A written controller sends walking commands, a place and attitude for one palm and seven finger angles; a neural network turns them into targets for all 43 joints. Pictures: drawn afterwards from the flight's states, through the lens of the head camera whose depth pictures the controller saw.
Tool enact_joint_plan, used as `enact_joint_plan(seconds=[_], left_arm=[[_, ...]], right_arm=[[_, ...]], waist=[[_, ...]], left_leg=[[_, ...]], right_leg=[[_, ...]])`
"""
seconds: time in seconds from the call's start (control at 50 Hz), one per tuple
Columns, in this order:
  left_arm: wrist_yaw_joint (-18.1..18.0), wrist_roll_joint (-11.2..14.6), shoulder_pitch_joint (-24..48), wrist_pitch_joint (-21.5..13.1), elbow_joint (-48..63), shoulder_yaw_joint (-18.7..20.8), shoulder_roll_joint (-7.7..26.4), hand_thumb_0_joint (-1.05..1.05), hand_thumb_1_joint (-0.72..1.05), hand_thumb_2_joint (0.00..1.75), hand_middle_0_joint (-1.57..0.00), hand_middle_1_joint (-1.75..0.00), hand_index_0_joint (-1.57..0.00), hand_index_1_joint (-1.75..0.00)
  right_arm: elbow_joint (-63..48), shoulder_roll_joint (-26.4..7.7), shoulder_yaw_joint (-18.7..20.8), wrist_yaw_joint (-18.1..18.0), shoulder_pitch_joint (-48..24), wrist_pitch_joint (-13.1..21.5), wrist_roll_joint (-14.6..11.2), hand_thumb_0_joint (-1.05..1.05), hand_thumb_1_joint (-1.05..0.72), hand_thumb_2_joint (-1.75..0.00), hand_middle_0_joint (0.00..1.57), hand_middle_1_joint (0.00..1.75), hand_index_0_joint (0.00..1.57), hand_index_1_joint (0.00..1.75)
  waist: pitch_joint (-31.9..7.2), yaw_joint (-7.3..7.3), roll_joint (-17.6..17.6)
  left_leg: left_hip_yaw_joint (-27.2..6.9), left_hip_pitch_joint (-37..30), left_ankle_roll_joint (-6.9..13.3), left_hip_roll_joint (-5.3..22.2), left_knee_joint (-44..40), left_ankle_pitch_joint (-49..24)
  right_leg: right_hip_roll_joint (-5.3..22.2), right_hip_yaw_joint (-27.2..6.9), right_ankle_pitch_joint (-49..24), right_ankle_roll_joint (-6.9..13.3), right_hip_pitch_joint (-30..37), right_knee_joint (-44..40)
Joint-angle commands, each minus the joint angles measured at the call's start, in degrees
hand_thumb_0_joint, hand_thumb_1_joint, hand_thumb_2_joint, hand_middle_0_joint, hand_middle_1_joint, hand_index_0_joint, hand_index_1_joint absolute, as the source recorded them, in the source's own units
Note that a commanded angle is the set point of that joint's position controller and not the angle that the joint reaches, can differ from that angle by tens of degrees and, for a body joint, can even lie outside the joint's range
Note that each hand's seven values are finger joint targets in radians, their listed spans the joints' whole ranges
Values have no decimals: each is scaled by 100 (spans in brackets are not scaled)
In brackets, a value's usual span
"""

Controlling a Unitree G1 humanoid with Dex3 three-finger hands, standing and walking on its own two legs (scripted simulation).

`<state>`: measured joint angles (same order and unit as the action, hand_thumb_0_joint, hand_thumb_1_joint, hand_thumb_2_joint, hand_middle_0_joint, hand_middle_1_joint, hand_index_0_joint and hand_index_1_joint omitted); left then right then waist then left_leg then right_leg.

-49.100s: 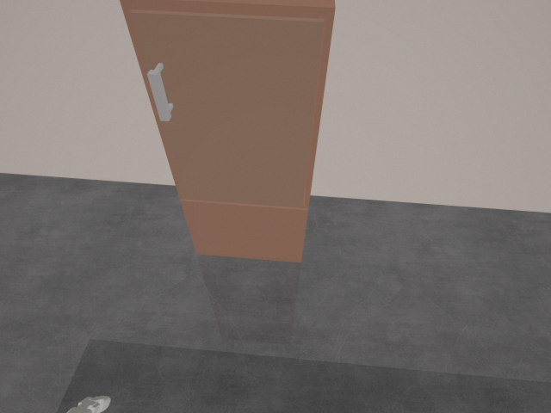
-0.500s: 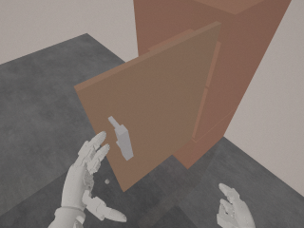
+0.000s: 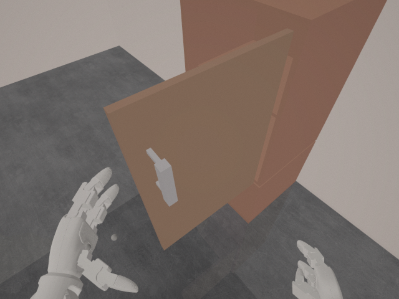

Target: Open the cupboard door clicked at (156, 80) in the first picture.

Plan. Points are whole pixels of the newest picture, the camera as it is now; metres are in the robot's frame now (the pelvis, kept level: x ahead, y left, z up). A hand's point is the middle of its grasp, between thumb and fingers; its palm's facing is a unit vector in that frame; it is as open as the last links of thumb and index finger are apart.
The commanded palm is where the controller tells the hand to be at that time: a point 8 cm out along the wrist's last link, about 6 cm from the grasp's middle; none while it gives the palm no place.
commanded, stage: draw the hand back to the body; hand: left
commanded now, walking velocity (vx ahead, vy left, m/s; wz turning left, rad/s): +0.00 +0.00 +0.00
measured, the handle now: (161, 177) +0.33 +0.11 +0.08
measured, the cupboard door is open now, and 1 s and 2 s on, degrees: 88 88 88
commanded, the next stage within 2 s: step back with the hand held close in 1.38 s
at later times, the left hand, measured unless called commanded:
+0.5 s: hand (58, 229) +0.19 +0.23 +0.13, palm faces +0.24 -0.92 -0.31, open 14.9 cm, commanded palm +0.15 +0.27 +0.16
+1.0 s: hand out of the picture +0.21 +0.28 +0.20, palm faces +0.42 -0.81 -0.40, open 9.1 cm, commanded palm +0.16 +0.32 +0.21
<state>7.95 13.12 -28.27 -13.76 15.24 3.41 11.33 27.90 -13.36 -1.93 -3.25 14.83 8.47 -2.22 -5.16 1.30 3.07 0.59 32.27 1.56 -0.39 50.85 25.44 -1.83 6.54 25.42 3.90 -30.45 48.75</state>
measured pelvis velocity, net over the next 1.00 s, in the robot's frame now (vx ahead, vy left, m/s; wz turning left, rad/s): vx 0.02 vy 0.03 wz -0.02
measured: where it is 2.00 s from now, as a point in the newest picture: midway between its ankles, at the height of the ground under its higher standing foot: outside the picture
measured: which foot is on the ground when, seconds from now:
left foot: down 0.00-1.00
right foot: down 0.00-1.00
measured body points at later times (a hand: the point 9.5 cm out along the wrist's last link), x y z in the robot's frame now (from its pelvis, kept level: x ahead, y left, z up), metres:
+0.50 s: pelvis +0.01 +0.02 +0.03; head +0.00 +0.01 +0.48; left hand +0.18 +0.27 +0.15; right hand +0.20 -0.19 -0.04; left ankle +0.00 +0.10 -0.70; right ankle +0.00 -0.07 -0.70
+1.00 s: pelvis +0.02 +0.03 +0.05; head +0.00 +0.01 +0.50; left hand +0.18 +0.32 +0.22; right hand +0.21 -0.19 -0.04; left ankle +0.00 +0.10 -0.70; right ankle +0.00 -0.07 -0.70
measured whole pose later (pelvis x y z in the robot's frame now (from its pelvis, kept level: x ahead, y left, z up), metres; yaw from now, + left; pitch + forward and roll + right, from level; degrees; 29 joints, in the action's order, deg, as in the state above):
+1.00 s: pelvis +0.02 +0.03 +0.05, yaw -1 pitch -4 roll -1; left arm -6.5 3.3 -27.5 -4.0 23.2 17.7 20.0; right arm 36.1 -13.0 -2.1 -3.0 10.9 5.1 -0.2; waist 1.4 4.3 3.5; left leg 2.3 4.5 3.5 -2.4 23.6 14.8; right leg -1.2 3.8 13.9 1.4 -3.1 21.3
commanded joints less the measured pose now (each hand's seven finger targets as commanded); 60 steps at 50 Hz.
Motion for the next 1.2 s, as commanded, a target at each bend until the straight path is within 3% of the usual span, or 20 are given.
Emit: enact_joint_plan(seconds=[0.0,0.06,0.12,0.18,0.24,0.28,0.3,0.32,0.34,0.42,0.48,0.54,0.64,0.72,0.94,0.98,1.02,1.08,1.18], left_arm=[[-34,103,106,-147,1359,403,534,0,-50,30,-15,-30,-15,-30],[25,163,-1,35,1456,592,666,0,-50,30,-15,-30,-15,-30],[62,202,20,114,1653,691,711,0,-50,30,-15,-30,-15,-30],[112,277,33,176,1794,845,820,0,-50,30,-15,-30,-15,-30],[209,286,226,256,1900,775,787,0,-40,34,-15,-30,-15,-30],[245,325,249,351,1903,882,855,0,-32,37,-16,-30,-16,-30],[-535,-551,322,400,2258,1133,1766,0,-29,39,-16,-30,-16,-30],[-843,-616,-122,543,2014,881,1195,0,-26,40,-16,-30,-16,-30],[-1032,-754,-115,614,1957,704,1046,0,-22,42,-16,-30,-16,-30],[-1401,-967,83,646,2020,864,1251,0,-8,48,-16,-30,-16,-30],[-1515,-1070,176,611,2181,929,1359,0,2,52,-17,-30,-17,-30],[-1556,-1078,14,618,2140,1044,1359,0,13,57,-17,-30,-17,-30],[-1564,-1076,92,609,2004,1319,1444,0,31,64,-18,-30,-18,-30],[-1564,-1087,295,594,2086,1485,1530,0,44,70,-18,-30,-18,-30],[-1579,-977,588,553,1964,2162,1885,0,83,87,-20,-30,-20,-30],[-1593,-971,687,534,2011,2306,2019,0,90,90,-20,-30,-20,-30],[-1550,-958,571,565,1769,2069,1729,0,90,90,-20,-30,-20,-30],[-1531,-945,537,560,1667,2067,1756,0,90,90,-20,-30,-20,-30],[-1562,-964,702,513,1930,2212,1971,0,90,90,-20,-30,-20,-30]], right_arm=[[-997,-591,186,-76,-563,399,-9,0,-90,-90,20,30,20,30],[-953,-595,168,-89,-549,436,-9,0,-90,-90,20,30,20,30],[-927,-583,152,-98,-580,491,-13,0,-90,-90,20,30,20,30],[-873,-610,146,-119,-591,553,-11,0,-90,-90,20,30,20,30],[-828,-633,116,-131,-598,621,-31,0,-90,-90,20,30,20,30],[-771,-649,127,-150,-608,666,-27,0,-90,-90,20,30,20,30],[-702,-616,147,-244,-671,553,72,0,-90,-90,20,30,20,30],[-664,-482,109,-278,-659,487,128,0,-90,-90,20,30,20,30],[-596,-503,78,-260,-657,417,134,0,-90,-90,20,30,20,30],[-460,-524,76,-257,-876,280,168,0,-90,-90,20,30,20,30],[-374,-567,62,-221,-955,286,206,0,-90,-90,20,30,20,30],[-327,-548,81,-175,-965,256,221,0,-90,-90,20,30,20,30],[-234,-577,129,-110,-1016,140,241,0,-90,-90,20,30,20,30],[-199,-597,165,-74,-1038,76,240,0,-90,-90,20,30,20,30],[-79,-597,242,-53,-1113,-53,219,0,-90,-90,20,30,20,30],[-51,-622,247,-56,-1131,-35,218,0,-90,-90,20,30,20,30],[-44,-602,247,-23,-1134,-57,210,0,-90,-90,20,30,20,30],[-55,-638,284,-36,-1171,-90,210,0,-90,-90,20,30,20,30],[-52,-630,281,-67,-1208,-64,208,0,-90,-90,20,30,20,30]], waist=[[-573,26,-279],[-506,56,-343],[-482,103,-96],[-478,120,-224],[-352,89,1],[-375,101,-138],[-394,272,-137],[-120,170,-196],[32,129,-96],[151,134,-81],[49,176,293],[105,193,9],[190,223,-76],[162,226,168],[218,269,54],[182,292,252],[396,258,127],[391,277,-121],[248,297,177]], left_leg=[[-293,-458,9,-36,-882,-1147],[-307,-580,8,-27,-1002,-1242],[-307,-773,-10,-18,-1119,-1390],[-343,-888,-9,-8,-1190,-1478],[-394,-1061,-35,4,-1336,-1444],[-417,-1142,-28,9,-1376,-1491],[-357,-1263,30,50,-1584,-1540],[-305,-1385,26,34,-1658,-1499],[-321,-1482,22,61,-1763,-1516],[-341,-1917,32,118,-2198,-1585],[-417,-2193,-22,158,-2528,-1903],[-411,-2376,-56,204,-2716,-2341],[-398,-2564,-108,243,-2935,-2677],[-402,-2729,-165,265,-3025,-2905],[-309,-2795,-131,253,-3082,-2934],[-306,-2791,-137,232,-3068,-2992],[-330,-2775,-136,253,-3139,-2858],[-281,-2738,-66,227,-3141,-2611],[-269,-2757,-56,187,-3132,-2413]], right_leg=[[187,-698,-1310,-309,689,-1149],[160,-615,-1449,-305,803,-1203],[136,-520,-1570,-277,867,-1218],[107,-468,-1626,-260,957,-1281],[81,-365,-1517,-247,884,-1313],[76,-353,-1544,-245,978,-1382],[263,-718,-1508,-192,1287,-1763],[313,-700,-1436,-219,1254,-1959],[320,-639,-1396,-227,1305,-2027],[285,-567,-1346,-230,1604,-2351],[269,-513,-1530,-192,1972,-2417],[240,-470,-1818,-206,2192,-2522],[221,-478,-2005,-209,2455,-2711],[215,-497,-2083,-205,2569,-2785],[203,-556,-2326,-202,2741,-2955],[215,-575,-2393,-180,2809,-2973],[209,-546,-2243,-203,2676,-2995],[213,-562,-2193,-204,2703,-3056],[233,-616,-2090,-195,2753,-3091]])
